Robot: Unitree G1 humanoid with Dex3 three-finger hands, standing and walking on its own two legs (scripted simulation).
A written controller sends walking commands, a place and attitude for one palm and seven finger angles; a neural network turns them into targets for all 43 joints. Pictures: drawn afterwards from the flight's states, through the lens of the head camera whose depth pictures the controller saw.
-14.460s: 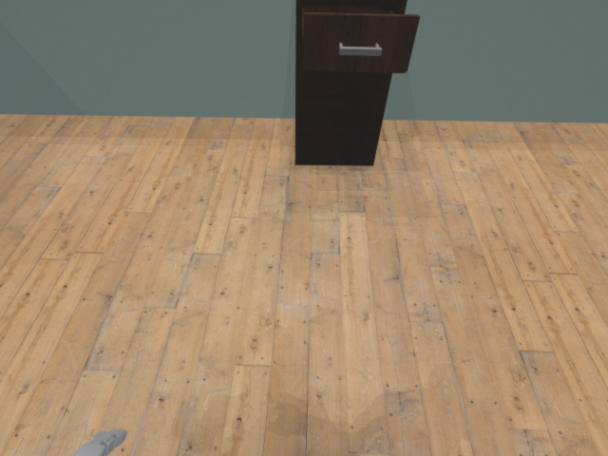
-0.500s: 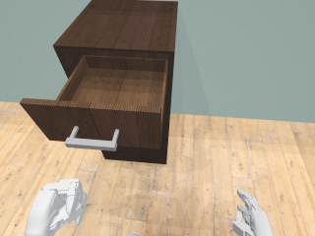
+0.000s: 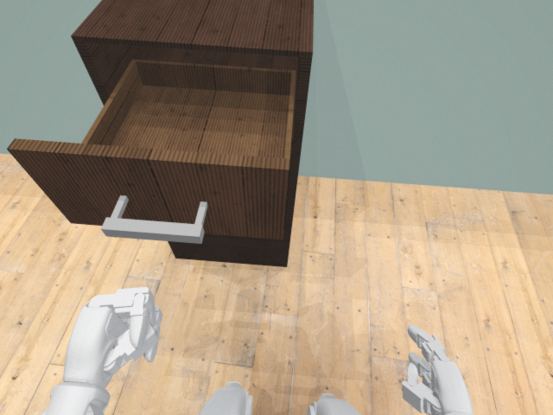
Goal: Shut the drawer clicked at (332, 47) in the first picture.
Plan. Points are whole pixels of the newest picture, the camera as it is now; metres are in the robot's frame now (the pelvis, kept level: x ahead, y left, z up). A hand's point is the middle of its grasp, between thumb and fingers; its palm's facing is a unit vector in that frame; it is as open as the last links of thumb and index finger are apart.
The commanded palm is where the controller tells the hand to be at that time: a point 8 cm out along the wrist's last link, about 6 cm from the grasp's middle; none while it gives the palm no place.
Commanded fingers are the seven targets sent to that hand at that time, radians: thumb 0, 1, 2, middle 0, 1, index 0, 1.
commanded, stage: bring the fist close to the handle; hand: left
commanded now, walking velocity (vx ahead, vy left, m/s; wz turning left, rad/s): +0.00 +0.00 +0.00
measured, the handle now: (158, 218) +0.38 +0.20 +0.05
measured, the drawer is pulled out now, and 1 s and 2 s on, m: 0.26 0.26 0.18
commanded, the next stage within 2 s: push the drawer shut in 0.38 s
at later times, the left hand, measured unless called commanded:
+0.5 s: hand (158, 332) +0.22 +0.16 +0.05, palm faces -0.05 -1.00 -0.04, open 3.3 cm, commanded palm +0.20 +0.22 +0.06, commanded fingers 0.00 0.90 0.90 -1.40 -1.60 -1.40 -1.60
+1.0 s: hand (174, 293) +0.27 +0.15 +0.05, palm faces -0.05 -1.00 -0.06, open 3.2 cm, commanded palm +0.25 +0.21 +0.06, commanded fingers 0.00 0.90 0.90 -1.40 -1.60 -1.40 -1.60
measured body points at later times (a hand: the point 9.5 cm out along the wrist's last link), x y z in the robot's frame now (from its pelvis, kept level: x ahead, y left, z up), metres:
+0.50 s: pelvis +0.00 +0.01 +0.00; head +0.07 +0.01 +0.44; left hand +0.22 +0.21 +0.06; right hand +0.18 -0.23 -0.08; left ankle +0.02 +0.10 -0.65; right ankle +0.00 -0.11 -0.65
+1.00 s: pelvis +0.01 +0.00 +0.00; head +0.07 +0.00 +0.45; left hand +0.26 +0.20 +0.06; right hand +0.17 -0.25 -0.08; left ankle +0.02 +0.10 -0.65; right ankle +0.00 -0.11 -0.65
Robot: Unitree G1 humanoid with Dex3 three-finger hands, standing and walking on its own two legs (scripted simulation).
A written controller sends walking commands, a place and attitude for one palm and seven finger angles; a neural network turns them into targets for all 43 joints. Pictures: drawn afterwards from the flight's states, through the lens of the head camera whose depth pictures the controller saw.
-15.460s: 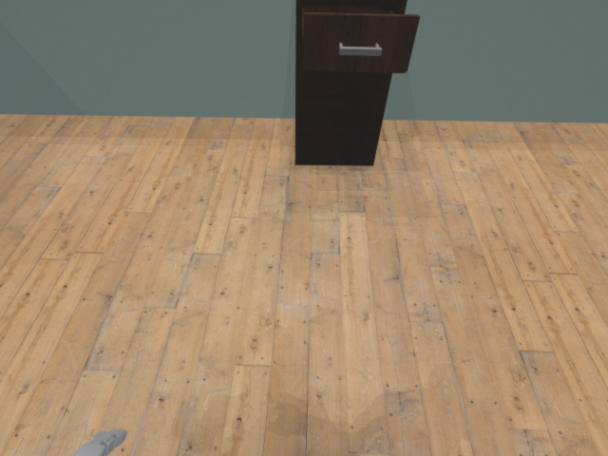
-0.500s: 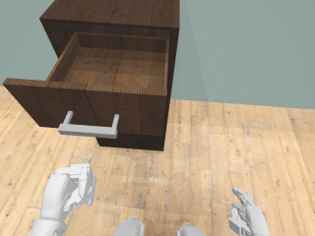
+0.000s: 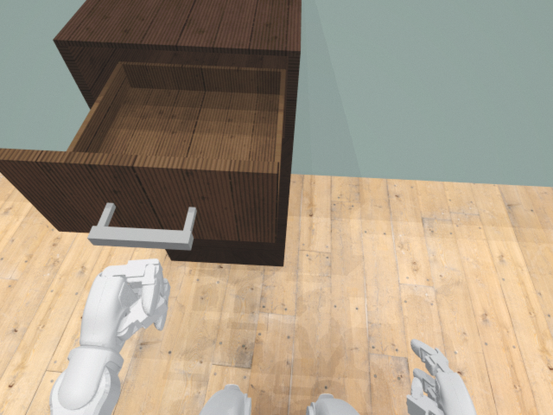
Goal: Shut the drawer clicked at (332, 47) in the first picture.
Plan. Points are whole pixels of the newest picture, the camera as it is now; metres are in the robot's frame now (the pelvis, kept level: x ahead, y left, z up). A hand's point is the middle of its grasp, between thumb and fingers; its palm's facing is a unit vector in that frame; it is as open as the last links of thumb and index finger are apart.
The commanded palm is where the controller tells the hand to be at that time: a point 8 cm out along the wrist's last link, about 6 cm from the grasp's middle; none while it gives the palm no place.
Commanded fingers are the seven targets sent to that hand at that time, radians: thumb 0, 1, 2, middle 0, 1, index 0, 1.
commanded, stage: push the drawer shut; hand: left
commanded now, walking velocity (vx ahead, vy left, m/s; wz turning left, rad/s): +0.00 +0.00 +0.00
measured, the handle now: (146, 225) +0.37 +0.20 +0.05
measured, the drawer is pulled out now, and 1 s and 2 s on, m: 0.26 0.18 0.06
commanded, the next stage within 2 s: none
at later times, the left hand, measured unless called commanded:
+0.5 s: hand (165, 260) +0.32 +0.16 +0.05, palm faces -0.06 -1.00 -0.05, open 3.0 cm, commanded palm +0.31 +0.22 +0.06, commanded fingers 0.00 0.90 0.90 -1.40 -1.60 -1.40 -1.60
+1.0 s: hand (178, 220) +0.38 +0.16 +0.05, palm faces -0.05 -1.00 -0.04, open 3.1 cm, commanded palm +0.37 +0.21 +0.06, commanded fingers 0.00 0.90 0.90 -1.40 -1.60 -1.40 -1.60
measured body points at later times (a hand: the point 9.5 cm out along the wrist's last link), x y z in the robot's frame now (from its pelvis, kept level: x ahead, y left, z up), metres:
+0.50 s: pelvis -0.01 +0.00 +0.00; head +0.07 +0.00 +0.45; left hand +0.31 +0.22 +0.06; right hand +0.14 -0.25 -0.10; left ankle +0.01 +0.11 -0.65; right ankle -0.01 -0.10 -0.65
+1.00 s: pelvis -0.02 +0.01 +0.00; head +0.07 +0.02 +0.45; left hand +0.38 +0.21 +0.06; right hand +0.08 -0.25 -0.11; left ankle +0.01 +0.11 -0.65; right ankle -0.01 -0.10 -0.65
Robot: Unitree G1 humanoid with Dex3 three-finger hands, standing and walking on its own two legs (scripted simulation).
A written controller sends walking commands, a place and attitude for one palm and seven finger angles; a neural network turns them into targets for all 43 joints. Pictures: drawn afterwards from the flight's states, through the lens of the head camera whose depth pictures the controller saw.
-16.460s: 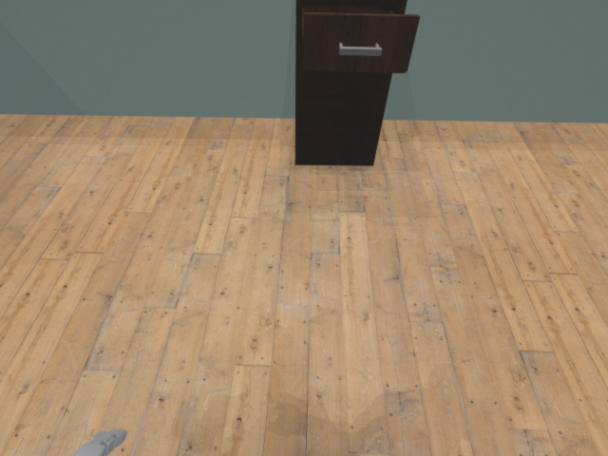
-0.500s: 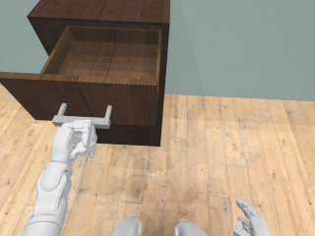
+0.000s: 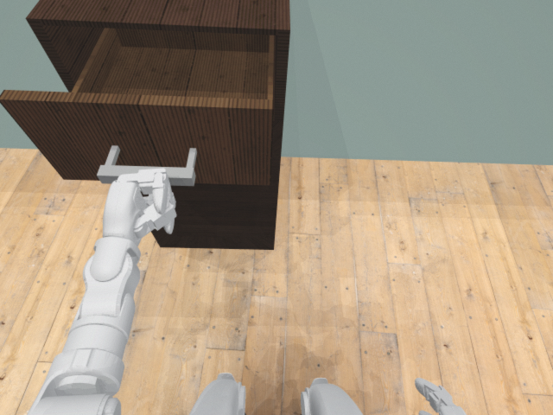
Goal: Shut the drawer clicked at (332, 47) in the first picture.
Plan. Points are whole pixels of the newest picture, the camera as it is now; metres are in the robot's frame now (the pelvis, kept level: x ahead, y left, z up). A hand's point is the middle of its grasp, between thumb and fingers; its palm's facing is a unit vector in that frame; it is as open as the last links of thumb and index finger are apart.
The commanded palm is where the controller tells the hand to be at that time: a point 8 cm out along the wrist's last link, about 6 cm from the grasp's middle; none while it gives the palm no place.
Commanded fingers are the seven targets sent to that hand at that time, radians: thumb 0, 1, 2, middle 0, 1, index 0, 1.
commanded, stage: push the drawer shut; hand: left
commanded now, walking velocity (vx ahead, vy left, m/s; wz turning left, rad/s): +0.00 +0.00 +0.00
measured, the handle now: (150, 164) +0.48 +0.20 +0.05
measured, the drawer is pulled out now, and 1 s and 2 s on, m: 0.18 0.06 0.00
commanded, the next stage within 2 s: pull the fist back off the drawer in 1.82 s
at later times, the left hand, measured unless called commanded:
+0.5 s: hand (177, 169) +0.47 +0.15 +0.05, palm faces -0.02 -1.00 -0.03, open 3.1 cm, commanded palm +0.45 +0.20 +0.05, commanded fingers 0.00 0.90 0.90 -1.40 -1.60 -1.40 -1.60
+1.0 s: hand (182, 144) +0.52 +0.15 +0.05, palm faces -0.02 -1.00 -0.03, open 3.2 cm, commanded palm +0.50 +0.20 +0.05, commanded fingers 0.00 0.90 0.90 -1.40 -1.60 -1.40 -1.60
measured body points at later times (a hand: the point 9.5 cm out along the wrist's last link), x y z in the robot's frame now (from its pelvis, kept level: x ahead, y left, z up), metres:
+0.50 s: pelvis +0.00 +0.00 +0.00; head +0.11 +0.01 +0.43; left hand +0.46 +0.21 +0.05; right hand +0.05 -0.26 -0.12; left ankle +0.03 +0.10 -0.66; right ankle +0.01 -0.11 -0.66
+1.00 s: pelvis +0.00 +0.00 -0.01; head +0.14 +0.01 +0.42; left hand +0.51 +0.21 +0.06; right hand +0.01 -0.26 -0.13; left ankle +0.03 +0.10 -0.66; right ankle +0.01 -0.11 -0.66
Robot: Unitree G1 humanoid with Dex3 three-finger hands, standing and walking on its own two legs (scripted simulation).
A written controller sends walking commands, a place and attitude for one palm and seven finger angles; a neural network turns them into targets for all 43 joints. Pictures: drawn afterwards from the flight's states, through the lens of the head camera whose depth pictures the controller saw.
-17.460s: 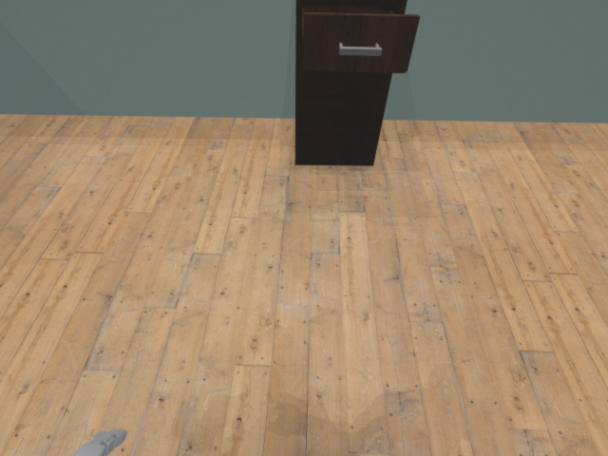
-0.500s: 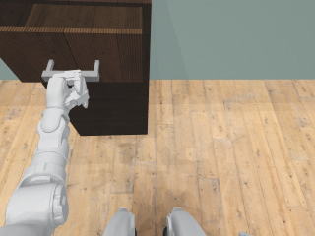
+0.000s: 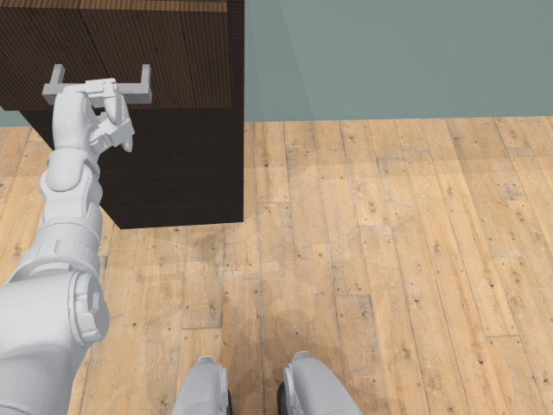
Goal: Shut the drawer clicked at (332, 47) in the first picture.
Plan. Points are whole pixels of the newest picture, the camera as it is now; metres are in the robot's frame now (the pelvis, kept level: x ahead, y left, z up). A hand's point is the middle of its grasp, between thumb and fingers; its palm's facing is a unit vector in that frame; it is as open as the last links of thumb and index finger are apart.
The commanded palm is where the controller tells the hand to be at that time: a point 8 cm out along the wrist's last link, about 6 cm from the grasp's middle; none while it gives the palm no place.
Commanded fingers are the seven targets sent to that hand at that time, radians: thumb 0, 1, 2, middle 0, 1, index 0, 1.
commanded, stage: push the drawer shut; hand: left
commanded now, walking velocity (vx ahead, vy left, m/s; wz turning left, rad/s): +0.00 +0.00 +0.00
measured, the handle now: (101, 82) +0.59 +0.21 +0.06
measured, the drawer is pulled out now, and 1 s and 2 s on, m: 0.06 0.00 0.00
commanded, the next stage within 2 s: pull the fist back off the drawer in 0.82 s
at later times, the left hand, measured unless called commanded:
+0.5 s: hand (129, 89) +0.57 +0.17 +0.07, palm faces +0.02 -1.00 -0.02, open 3.3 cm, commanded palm +0.56 +0.21 +0.06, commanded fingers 0.00 0.90 0.90 -1.40 -1.60 -1.40 -1.60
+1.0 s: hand (118, 86) +0.58 +0.18 +0.07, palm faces +0.01 -1.00 -0.04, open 3.3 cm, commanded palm +0.60 +0.19 +0.06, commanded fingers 0.00 0.90 0.90 -1.40 -1.60 -1.40 -1.60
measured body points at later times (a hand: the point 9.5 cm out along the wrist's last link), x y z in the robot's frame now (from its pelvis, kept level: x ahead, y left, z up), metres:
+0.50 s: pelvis +0.00 +0.01 -0.01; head +0.17 +0.03 +0.41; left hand +0.56 +0.22 +0.07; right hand -0.04 -0.25 -0.11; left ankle +0.02 +0.10 -0.65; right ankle +0.01 -0.11 -0.65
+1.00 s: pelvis -0.03 +0.01 -0.03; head +0.16 +0.06 +0.38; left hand +0.57 +0.24 +0.07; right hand -0.07 -0.24 -0.11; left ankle +0.02 +0.10 -0.65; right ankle +0.01 -0.11 -0.65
